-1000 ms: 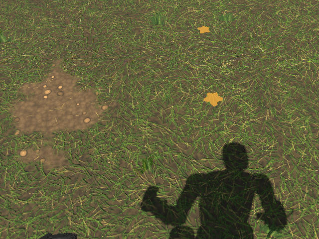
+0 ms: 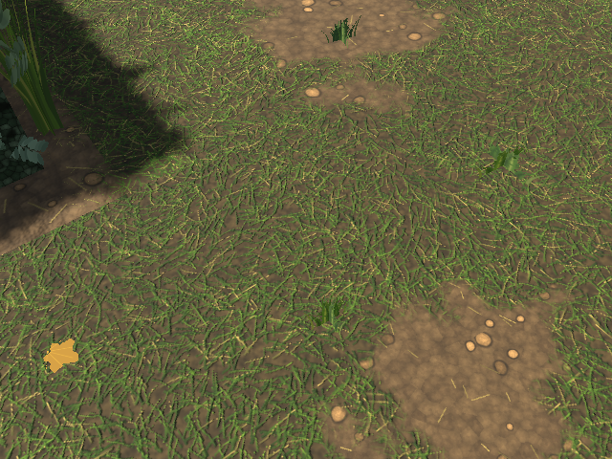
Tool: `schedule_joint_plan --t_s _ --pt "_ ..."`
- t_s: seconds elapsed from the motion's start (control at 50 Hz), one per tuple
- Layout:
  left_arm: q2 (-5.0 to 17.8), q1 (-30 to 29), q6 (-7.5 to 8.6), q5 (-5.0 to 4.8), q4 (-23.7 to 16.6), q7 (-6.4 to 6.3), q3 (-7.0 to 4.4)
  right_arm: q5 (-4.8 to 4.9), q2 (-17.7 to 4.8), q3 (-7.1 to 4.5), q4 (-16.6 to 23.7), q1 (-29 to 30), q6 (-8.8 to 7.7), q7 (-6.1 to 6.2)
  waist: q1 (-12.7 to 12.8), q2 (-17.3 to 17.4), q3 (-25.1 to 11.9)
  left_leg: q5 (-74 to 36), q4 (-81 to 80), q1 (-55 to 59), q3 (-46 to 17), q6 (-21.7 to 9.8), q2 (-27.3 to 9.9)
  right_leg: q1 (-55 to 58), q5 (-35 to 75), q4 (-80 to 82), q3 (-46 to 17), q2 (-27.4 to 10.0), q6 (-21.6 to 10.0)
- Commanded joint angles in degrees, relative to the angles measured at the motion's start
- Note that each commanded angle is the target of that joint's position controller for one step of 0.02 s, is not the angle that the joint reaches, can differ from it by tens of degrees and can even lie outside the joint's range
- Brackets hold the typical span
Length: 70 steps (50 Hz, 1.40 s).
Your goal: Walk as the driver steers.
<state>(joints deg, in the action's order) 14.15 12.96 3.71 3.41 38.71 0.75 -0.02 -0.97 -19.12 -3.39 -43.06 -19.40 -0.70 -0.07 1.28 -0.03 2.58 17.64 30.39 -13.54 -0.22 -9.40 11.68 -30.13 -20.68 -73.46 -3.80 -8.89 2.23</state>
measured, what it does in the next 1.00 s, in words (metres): walks ahead, turning left: right foot, then left foot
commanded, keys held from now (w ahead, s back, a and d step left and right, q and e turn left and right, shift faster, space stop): w+shift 0.20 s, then shift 0.22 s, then q+shift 0.54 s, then w+q+shift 0.04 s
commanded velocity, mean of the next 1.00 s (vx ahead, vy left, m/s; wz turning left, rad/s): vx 0.43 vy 0.00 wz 0.53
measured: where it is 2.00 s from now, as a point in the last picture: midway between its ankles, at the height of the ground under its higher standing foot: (115, 297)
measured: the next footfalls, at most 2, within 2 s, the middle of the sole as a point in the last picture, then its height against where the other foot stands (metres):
right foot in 0.26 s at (400, 450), level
left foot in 0.68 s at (285, 358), level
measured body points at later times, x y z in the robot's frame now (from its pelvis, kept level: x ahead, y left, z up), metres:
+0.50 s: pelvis +0.42 -0.04 +0.02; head +0.47 -0.03 +0.47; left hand +0.43 +0.24 -0.11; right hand +0.66 -0.27 -0.07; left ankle +0.50 +0.10 -0.66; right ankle +0.44 -0.13 -0.72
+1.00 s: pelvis +0.61 -0.01 +0.01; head +0.65 +0.03 +0.45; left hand +0.68 +0.33 -0.08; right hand +0.88 -0.20 -0.07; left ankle +0.65 +0.11 -0.72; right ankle +0.74 -0.11 -0.70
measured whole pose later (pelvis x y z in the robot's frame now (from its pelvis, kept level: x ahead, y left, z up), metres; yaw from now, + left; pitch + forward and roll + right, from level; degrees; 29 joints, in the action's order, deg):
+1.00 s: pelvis +0.61 -0.01 +0.01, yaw +31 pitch +3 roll -1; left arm 16.2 0.0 0.7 -0.1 38.6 -0.7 -2.3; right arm 1.3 -17.8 -5.9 -34.5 -11.4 3.4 2.3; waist -2.7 -0.7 3.5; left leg 4.0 26.7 -23.5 -14.8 -2.4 10.4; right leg -28.1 -18.6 -41.8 -10.1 3.3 3.5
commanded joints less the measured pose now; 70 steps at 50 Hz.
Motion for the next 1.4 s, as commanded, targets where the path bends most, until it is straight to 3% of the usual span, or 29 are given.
schedule_joint_plan --t_s 0.02,0.1,0.18,0.24,0.26,0.28,0.3,0.32,0.34,0.36,0.44,0.48,0.54,0.64,0.68,0.7,0.72,0.74,0.78,0.94,1.04,1.06,1.08,1.1,1.12,1.16,1.18,1.26,1.4 --pt "6.8 -0.6 -1.38 0.61 -4.1 0.56 -1.48 0.48 -5.7 -1.34 3.3 -0.1 -3.46 0.22 0.7 -0.9 2.0 -11.1 -20.0 -1.1 -18.1 -9.5 -14.4 -7.9 0.8 10.1 4.1 -1.1 1.1" --pt "4.1 -11.1 -0.17 -0.99 -6.9 1.95 0.05 1.26 -5.8 -1.35 0.9 -2.6 -5.16 -0.56 -2.8 1.6 4.6 -26.3 -24.6 -5.1 -12.3 -5.7 -11.7 2.0 26.0 32.5 7.3 1.9 -1.4" --pt "7.2 -11.9 -0.01 -1.54 -6.2 1.16 -1.24 1.65 -9.3 -1.83 -2.2 -5.3 -5.77 -0.27 -3.3 1.7 1.2 -50.4 -20.9 11.4 -11.7 -2.6 -16.3 7.0 28.2 41.1 8.4 7.1 -5.7" --pt "11.7 11.7 0.21 -1.59 0.6 -0.81 -3.78 -0.94 -12.0 -2.44 -3.3 -2.7 -4.23 0.88 9.3 3.1 -10.5 -66.2 10.6 13.6 -9.6 1.5 -15.8 28.8 20.2 42.8 8.3 10.7 -7.6" --pt "15.5 21.5 0.28 -0.74 2.6 -1.98 -4.87 -1.20 -7.3 -1.37 -2.6 -2.2 -4.36 1.09 12.8 -0.2 -15.9 -48.3 31.4 3.8 -7.7 3.0 -11.7 41.5 18.2 39.3 0.2 1.5 -9.0" --pt "20.7 20.2 0.73 -0.03 3.6 -1.19 -6.16 3.72 1.0 0.37 -0.9 -14.0 -4.66 0.64 3.8 -27.1 -27.7 10.4 58.8 -15.5 -5.8 7.2 1.2 57.6 34.4 46.2 -36.0 -19.0 -20.8" --pt "15.8 14.6 0.19 -1.16 1.5 -0.01 -5.93 1.17 -4.0 0.31 -2.5 -10.1 -4.49 1.63 4.8 -11.0 -26.9 7.9 60.9 -19.3 -9.3 5.9 -2.3 52.8 37.1 48.7 -37.7 -15.3 -21.0" --pt "11.2 8.8 0.70 -1.62 1.4 0.02 -4.61 1.06 -3.9 0.36 -1.5 -3.6 -4.38 1.60 3.2 -5.9 -17.1 4.1 57.7 -21.4 -9.5 6.1 -6.2 44.1 40.8 48.5 -26.5 -13.6 -19.7" --pt "6.5 6.0 2.26 -3.00 0.1 0.07 -3.46 3.55 -4.3 0.81 1.4 2.7 -3.98 0.76 4.8 -3.1 -12.0 8.4 55.9 -22.0 -9.1 7.2 -9.6 38.8 42.0 51.1 -18.6 -10.7 -17.7" --pt "5.5 4.5 3.17 -3.55 1.3 0.11 -2.79 2.94 -4.8 0.24 2.8 8.0 -3.60 0.52 3.9 -1.1 -7.5 7.4 50.9 -22.3 -7.3 6.9 -11.2 32.4 45.2 53.4 -12.8 -7.3 -15.8" --pt "7.7 -1.2 4.24 -3.51 3.0 0.00 -3.04 2.62 -0.5 1.24 2.1 3.3 -1.86 0.22 -3.8 -1.5 -2.2 4.9 31.7 -16.5 -5.9 8.7 -14.0 17.8 48.7 59.4 -3.4 -5.2 -15.7" --pt "10.6 -4.9 3.79 -3.43 2.3 -0.69 -3.97 1.93 0.6 1.88 3.1 6.2 -1.80 -0.18 -3.3 -3.4 -2.3 -7.4 16.9 -11.0 -1.7 10.0 -13.5 13.1 50.4 60.9 5.5 -1.7 -13.8" --pt "12.1 -3.1 2.75 -4.07 3.0 -2.21 -4.74 1.83 -1.0 0.99 5.0 10.9 -1.81 -1.91 -1.0 -5.2 -6.2 -23.4 6.8 -8.0 -1.2 10.1 -13.2 18.7 43.5 59.3 9.4 -1.5 -11.6" --pt "12.4 -5.2 -0.56 -5.11 2.5 -4.03 -5.63 1.07 -5.1 -2.31 6.6 8.6 -0.69 -3.19 -3.5 -3.6 -5.4 -16.3 4.2 -5.9 2.3 6.2 -11.2 22.1 43.2 45.9 12.2 -3.2 -8.5" --pt "11.1 -4.2 -1.94 -4.10 1.3 -4.16 -5.26 1.34 -9.2 -4.87 4.3 -3.1 -0.99 -1.98 -8.4 4.8 -8.2 -30.5 -3.5 8.2 -4.1 0.4 -10.5 13.8 32.4 21.9 13.7 3.8 -3.4" --pt "5.4 0.6 -2.11 -1.09 -0.1 -3.13 -3.63 1.13 -13.8 -5.23 6.3 -0.5 -0.93 -0.89 -1.9 19.1 -10.1 -54.5 -1.7 18.4 -24.3 -8.2 -22.3 -2.8 -15.5 2.3 12.3 13.7 0.9" --pt "7.2 4.4 -1.59 -2.96 -1.2 -1.90 -3.06 -0.67 -14.0 -5.05 9.7 2.6 -1.12 -1.22 -1.4 18.0 -23.8 -35.9 -8.7 25.6 -44.8 -17.5 -30.4 -9.3 -18.3 -9.6 -1.3 16.4 0.9" --pt "10.8 0.2 -1.28 -3.90 -1.2 -1.40 -3.81 0.25 -11.1 -4.78 11.8 6.6 -1.09 -1.30 -2.8 9.4 -21.7 -23.3 -10.7 22.0 -41.9 -14.5 -28.4 -10.5 -13.1 -8.4 -4.6 13.1 -0.2" --pt "10.2 -6.5 -1.67 -2.73 -2.2 -2.32 -4.07 2.61 -6.9 -3.53 12.3 10.1 -0.32 -0.47 -1.7 -0.1 -12.9 -14.1 -12.1 9.7 -33.4 -8.1 -22.7 -9.3 -5.9 0.2 -4.4 10.2 -0.3" --pt "6.9 -9.1 -2.66 -3.36 -2.4 -1.68 -3.77 2.16 -9.1 -5.46 13.5 10.4 3.02 2.85 -0.8 5.1 -12.6 -17.3 -10.9 -1.5 -29.2 -2.7 -15.3 5.6 2.4 28.6 -3.7 13.8 2.0" --pt "8.0 -4.3 -2.14 -4.70 -1.3 -0.93 -5.19 2.90 -7.9 -4.92 14.9 13.0 3.64 2.32 2.0 9.6 -10.2 21.6 -12.5 -16.4 -33.6 0.9 -11.7 23.8 4.6 43.1 -2.4 12.9 -0.7" --pt "9.4 1.1 -1.90 -5.00 0.3 -1.17 -6.10 3.15 -5.9 -4.25 15.2 13.5 3.43 2.13 4.7 6.5 -9.5 24.2 -5.8 -24.7 -29.5 3.8 -8.8 32.7 3.3 48.8 -3.7 8.8 -2.3" --pt "13.8 5.2 -1.77 -3.95 0.5 -1.57 -7.10 3.54 -0.6 -2.87 15.2 10.3 3.24 2.01 4.0 -6.5 -12.3 24.2 12.3 -33.3 -17.9 6.3 -2.6 40.3 -13.0 54.5 -19.1 -5.5 -6.5" --pt "16.4 0.7 -0.78 -1.10 -1.1 -1.07 -7.41 3.70 -1.6 -2.72 18.1 12.2 1.70 1.60 1.3 -16.7 -6.3 11.6 23.8 -42.0 -14.3 6.6 -3.8 33.9 -25.6 62.6 -37.8 -13.1 -10.7" --pt "13.9 -5.0 0.09 -1.15 -3.2 -1.64 -7.06 2.87 -5.8 -3.48 17.4 11.9 1.01 1.28 -1.2 -14.6 -3.3 4.9 30.2 -43.4 -11.9 7.4 -9.1 30.1 -26.6 63.3 -35.8 -13.7 -11.0" --pt "10.3 -5.8 0.26 -3.55 -4.1 -2.62 -5.91 1.43 -6.9 -3.97 14.5 8.4 1.14 0.95 -1.6 -8.5 -3.2 -1.0 39.0 -40.5 -7.3 9.5 -11.2 28.2 -19.1 62.1 -23.6 -8.3 -7.8" --pt "11.3 -1.6 -1.15 -0.80 -1.9 -2.31 -5.22 -5.21 -6.4 -3.13 15.2 13.0 1.91 -2.36 -0.2 1.5 -1.0 -4.4 42.5 -36.2 -6.4 9.4 -8.8 18.8 -19.2 64.3 -18.9 -6.9 -8.0" --pt "12.6 0.9 -0.47 -1.28 -1.3 -0.56 -5.74 -1.71 -4.5 -2.12 14.5 10.3 3.14 -5.06 -1.2 -5.9 0.1 -10.6 46.8 -37.0 -5.1 10.4 -10.8 18.8 -14.0 65.4 -7.1 -4.7 -5.9" --pt "12.9 13.0 0.85 -1.22 3.0 -1.15 -6.01 -1.67 -4.5 -1.56 15.7 21.8 2.72 -6.10 5.1 -8.2 4.7 -8.9 33.2 -43.3 -2.0 9.2 -15.0 33.6 -8.1 67.4 3.2 -9.3 -6.8"
Keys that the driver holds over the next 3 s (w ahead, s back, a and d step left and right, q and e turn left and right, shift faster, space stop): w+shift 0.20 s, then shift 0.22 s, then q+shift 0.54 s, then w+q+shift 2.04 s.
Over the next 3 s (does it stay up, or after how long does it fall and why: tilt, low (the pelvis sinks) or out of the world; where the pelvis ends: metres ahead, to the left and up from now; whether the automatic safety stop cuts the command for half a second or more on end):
stays up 0.83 0.81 0.01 its command is cut before an obstacle after 1.8 s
